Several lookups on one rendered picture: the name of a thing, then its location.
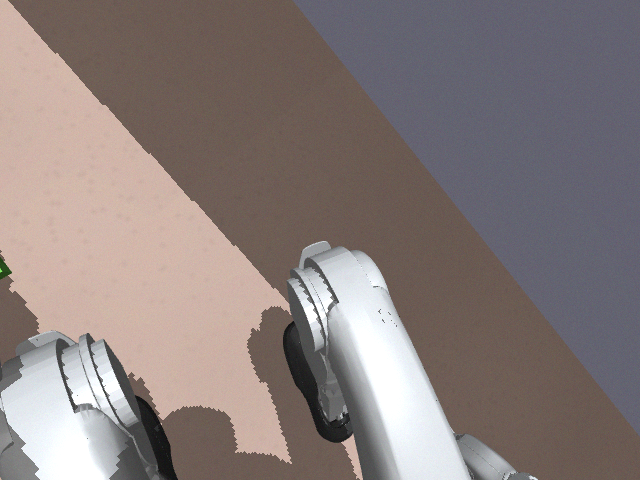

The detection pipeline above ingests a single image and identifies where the right robot hand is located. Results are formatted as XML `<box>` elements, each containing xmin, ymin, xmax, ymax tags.
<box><xmin>451</xmin><ymin>428</ymin><xmax>518</xmax><ymax>480</ymax></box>

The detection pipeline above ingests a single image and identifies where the small box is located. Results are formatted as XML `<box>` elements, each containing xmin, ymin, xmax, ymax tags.
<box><xmin>0</xmin><ymin>257</ymin><xmax>12</xmax><ymax>279</ymax></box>

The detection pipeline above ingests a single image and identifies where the right robot foot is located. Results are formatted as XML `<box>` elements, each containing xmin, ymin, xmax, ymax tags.
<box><xmin>283</xmin><ymin>321</ymin><xmax>353</xmax><ymax>443</ymax></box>

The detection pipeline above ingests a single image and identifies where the left robot foot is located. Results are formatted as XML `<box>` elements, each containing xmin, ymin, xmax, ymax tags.
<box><xmin>135</xmin><ymin>395</ymin><xmax>178</xmax><ymax>480</ymax></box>

